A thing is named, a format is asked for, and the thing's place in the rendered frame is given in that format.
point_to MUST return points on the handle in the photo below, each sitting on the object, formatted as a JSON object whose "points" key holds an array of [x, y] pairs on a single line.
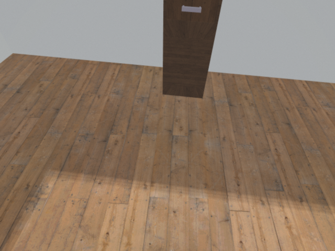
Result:
{"points": [[191, 9]]}

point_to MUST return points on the drawer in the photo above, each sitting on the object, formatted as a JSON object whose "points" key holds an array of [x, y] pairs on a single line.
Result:
{"points": [[208, 12]]}

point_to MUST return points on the cabinet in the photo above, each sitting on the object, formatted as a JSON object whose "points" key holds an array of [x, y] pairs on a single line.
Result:
{"points": [[187, 48]]}

